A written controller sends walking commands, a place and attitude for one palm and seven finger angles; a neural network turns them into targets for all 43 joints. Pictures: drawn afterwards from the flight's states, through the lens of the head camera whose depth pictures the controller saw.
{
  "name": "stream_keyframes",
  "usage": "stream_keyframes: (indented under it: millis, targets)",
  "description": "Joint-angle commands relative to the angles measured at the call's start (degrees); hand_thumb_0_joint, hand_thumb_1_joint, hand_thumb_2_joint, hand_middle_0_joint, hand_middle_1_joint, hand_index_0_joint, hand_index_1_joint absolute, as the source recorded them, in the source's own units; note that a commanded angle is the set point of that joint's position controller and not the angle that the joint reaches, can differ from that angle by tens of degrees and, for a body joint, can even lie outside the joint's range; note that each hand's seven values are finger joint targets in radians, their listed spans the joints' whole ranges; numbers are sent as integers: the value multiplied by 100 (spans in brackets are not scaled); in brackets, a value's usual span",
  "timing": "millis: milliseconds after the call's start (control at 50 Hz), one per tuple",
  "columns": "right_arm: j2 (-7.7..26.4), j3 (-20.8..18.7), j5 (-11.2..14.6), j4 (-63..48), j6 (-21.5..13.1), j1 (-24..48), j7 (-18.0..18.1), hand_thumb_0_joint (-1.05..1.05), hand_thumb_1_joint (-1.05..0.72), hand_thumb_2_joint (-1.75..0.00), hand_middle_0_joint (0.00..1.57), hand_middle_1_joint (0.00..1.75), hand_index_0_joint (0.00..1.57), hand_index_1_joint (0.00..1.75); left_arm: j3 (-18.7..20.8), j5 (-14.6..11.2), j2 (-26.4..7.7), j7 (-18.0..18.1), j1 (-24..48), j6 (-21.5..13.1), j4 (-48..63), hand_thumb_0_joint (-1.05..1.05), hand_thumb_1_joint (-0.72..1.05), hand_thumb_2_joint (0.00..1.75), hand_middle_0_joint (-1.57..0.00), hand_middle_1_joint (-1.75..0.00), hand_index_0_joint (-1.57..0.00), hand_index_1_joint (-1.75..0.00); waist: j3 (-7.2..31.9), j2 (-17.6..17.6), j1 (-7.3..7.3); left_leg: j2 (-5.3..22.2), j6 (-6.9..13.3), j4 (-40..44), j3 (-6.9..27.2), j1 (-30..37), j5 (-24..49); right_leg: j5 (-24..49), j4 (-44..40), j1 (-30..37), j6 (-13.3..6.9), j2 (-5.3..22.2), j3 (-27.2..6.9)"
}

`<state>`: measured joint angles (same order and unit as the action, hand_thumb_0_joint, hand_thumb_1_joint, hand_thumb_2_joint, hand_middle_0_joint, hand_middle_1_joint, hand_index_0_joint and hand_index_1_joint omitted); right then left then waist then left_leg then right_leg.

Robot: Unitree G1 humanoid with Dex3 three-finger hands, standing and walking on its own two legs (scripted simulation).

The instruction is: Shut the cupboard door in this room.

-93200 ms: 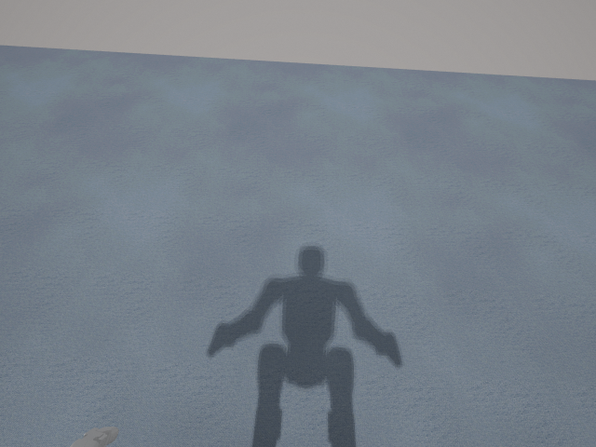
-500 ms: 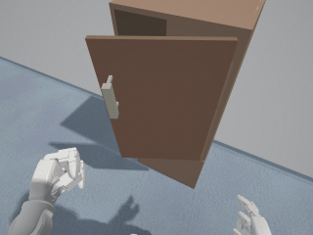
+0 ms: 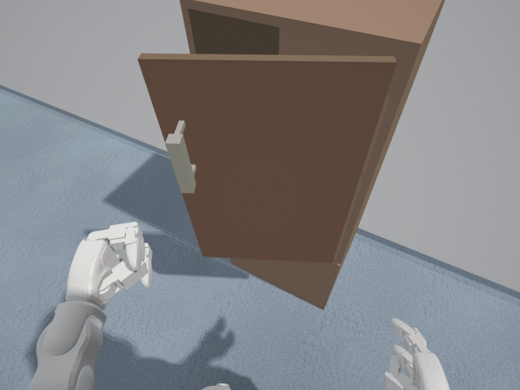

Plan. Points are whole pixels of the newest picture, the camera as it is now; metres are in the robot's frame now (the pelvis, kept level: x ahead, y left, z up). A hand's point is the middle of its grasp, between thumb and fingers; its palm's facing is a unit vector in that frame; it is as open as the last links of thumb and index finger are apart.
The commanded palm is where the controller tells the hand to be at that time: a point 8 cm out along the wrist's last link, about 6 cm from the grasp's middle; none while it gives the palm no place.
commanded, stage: bring the fist close to the handle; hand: left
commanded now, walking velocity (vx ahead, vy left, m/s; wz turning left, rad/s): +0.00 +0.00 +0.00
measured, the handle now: (184, 157) +0.48 +0.18 +0.08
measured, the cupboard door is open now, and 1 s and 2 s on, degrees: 25 25 15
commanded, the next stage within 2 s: push the door shut along its arc in 1.16 s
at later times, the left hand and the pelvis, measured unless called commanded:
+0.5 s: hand (171, 226) +0.33 +0.16 +0.09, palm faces -0.02 -1.00 -0.03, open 3.1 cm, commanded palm +0.31 +0.21 +0.09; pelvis +0.00 +0.01 +0.00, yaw -1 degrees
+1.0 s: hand (192, 199) +0.38 +0.14 +0.09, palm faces +0.00 -1.00 -0.02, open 3.1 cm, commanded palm +0.35 +0.20 +0.09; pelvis +0.00 +0.01 +0.00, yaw -3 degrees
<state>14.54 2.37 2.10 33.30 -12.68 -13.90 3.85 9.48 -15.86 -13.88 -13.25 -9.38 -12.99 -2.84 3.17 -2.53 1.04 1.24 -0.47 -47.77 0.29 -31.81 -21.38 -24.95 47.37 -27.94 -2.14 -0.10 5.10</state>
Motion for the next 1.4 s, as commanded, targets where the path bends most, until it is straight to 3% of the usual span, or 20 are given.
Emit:
stream_keyframes:
  millis: [0,60,100,140,180,280,320,480,560,700,740,780,840,880,980,1060,1120,1180,1260,1380]
  targets:
    - [645,-298,6,-867,-286,323,68,0,-90,-90,20,30,20,30,543,-104,-864,-4,1114,-268,970,0,90,90,-130,-150,-130,-150,1273,284,-26,-197,190,590,32,736,1112,1603,-965,496,229,83,-619]
    - [628,-298,9,-905,-239,310,15,0,-90,-90,20,30,20,30,380,-69,-678,23,1093,-236,1021,0,90,90,-130,-150,-130,-150,1371,-38,13,-197,176,676,9,971,1401,2047,-804,481,181,16,-401]
    - [646,-316,3,-900,-200,285,-6,0,-90,-90,20,30,20,30,408,-42,-690,106,1109,-205,842,0,90,90,-130,-150,-130,-150,1183,303,-6,-176,179,695,27,885,1388,2058,-829,439,200,1,-380]
    - [644,-319,-2,-915,-172,289,-35,0,-90,-90,20,30,20,30,169,23,-503,179,1380,-217,932,0,90,90,-130,-150,-130,-150,1146,188,-72,-180,182,716,27,970,1347,1976,-805,298,184,-20,-322]
    - [668,-339,-17,-892,-131,255,-49,0,-90,-90,20,30,20,30,320,85,-647,304,1346,-236,862,0,90,90,-130,-150,-130,-150,1143,289,-22,-163,178,735,27,940,1359,1918,-805,344,167,-34,-310]
    - [667,-340,-34,-776,-46,259,-63,0,-90,-90,20,30,20,30,133,299,-603,574,2205,-330,814,0,90,90,-130,-150,-130,-150,1212,195,-161,-127,174,753,68,1034,1186,1614,-777,137,137,-51,-280]
    - [623,-341,-45,-781,-29,295,-85,0,-90,-90,20,30,20,30,-83,356,-369,631,2390,-371,855,0,90,90,-130,-150,-130,-150,1457,65,-160,-125,164,759,59,1205,1310,1737,-726,180,123,-45,-253]
    - [666,-333,-31,-625,161,261,-88,0,-90,-90,20,30,20,30,3,424,-455,763,3228,-259,-148,0,90,90,-130,-150,-130,-150,1309,369,-210,-119,168,801,52,1040,1074,1548,-855,124,135,-63,-287]
    - [645,-329,-34,-594,209,251,-113,0,-90,-90,20,30,20,30,-84,456,-325,791,3690,-319,-449,0,90,90,-130,-150,-130,-150,1463,88,-182,-127,134,818,58,1156,1167,1641,-809,135,90,-55,-275]
    - [699,-369,-47,-449,330,94,-139,0,-90,-90,20,30,20,30,-54,571,-436,940,4697,-448,-1220,0,90,90,-130,-150,-130,-150,1548,305,-324,-123,157,753,42,1035,1011,1531,-837,2,128,-51,-341]
    - [680,-388,-50,-436,349,50,-165,0,-90,-90,20,30,20,30,-130,589,-306,978,4870,-517,-1294,0,90,90,-130,-150,-130,-150,1688,185,-303,-123,147,727,36,1128,1171,1707,-780,30,104,-61,-324]
    - [722,-414,-71,-444,404,-26,-178,0,-90,-90,20,30,20,30,127,609,-537,1028,4522,-546,-1514,0,90,90,-130,-150,-130,-150,1868,335,-198,-121,156,719,17,1088,1304,1839,-762,187,110,-76,-328]
    - [686,-416,-57,-507,485,-3,-216,0,-90,-90,20,30,20,30,180,594,-565,1012,4442,-621,-1471,0,90,90,-130,-150,-130,-150,1869,222,-148,-137,163,739,-66,1027,1381,2051,-771,329,115,-56,-387]
    - [706,-432,-61,-517,540,-39,-212,0,-90,-90,20,30,20,30,363,587,-757,1012,4334,-638,-1590,0,90,90,-130,-150,-130,-150,1772,492,-133,-147,189,736,-95,876,1311,2045,-827,433,144,-56,-429]
    - [720,-449,-48,-520,613,-46,-178,0,-90,-90,20,30,20,30,423,523,-847,925,4525,-737,-1492,0,90,90,-130,-150,-130,-150,1707,525,-204,-164,220,750,-138,824,1169,1969,-927,476,176,-57,-501]
    - [673,-446,-15,-502,592,3,-166,0,-90,-90,20,30,20,30,211,443,-622,759,4546,-821,-1383,0,90,90,-130,-150,-130,-150,1760,145,-240,-182,213,743,-166,957,1195,2072,-933,424,162,-53,-523]
    - [690,-457,-2,-473,561,-19,-159,0,-90,-90,20,30,20,30,93,396,-510,679,4540,-815,-1436,0,90,90,-130,-150,-130,-150,1679,343,-310,-175,226,739,-134,970,1140,2020,-967,329,188,-55,-504]
    - [739,-459,2,-453,579,-32,-120,0,-90,-90,20,30,20,30,293,388,-767,653,4540,-774,-1563,0,90,90,-130,-150,-130,-150,1621,483,-278,-185,239,738,-125,872,1080,1922,-1002,382,199,-34,-551]
    - [690,-433,10,-501,567,37,-138,0,-90,-90,20,30,20,30,124,403,-576,631,4566,-766,-1463,0,90,90,-130,-150,-130,-150,1645,263,-271,-175,212,776,-93,1013,1110,1920,-947,283,160,-49,-463]
    - [754,-414,-1,-378,602,-14,-67,0,-90,-90,20,30,20,30,326,437,-1014,484,5453,-830,-1934,0,90,90,-130,-150,-130,-150,1649,361,-391,-181,229,698,-47,914,939,1706,-934,183,169,-42,-532]
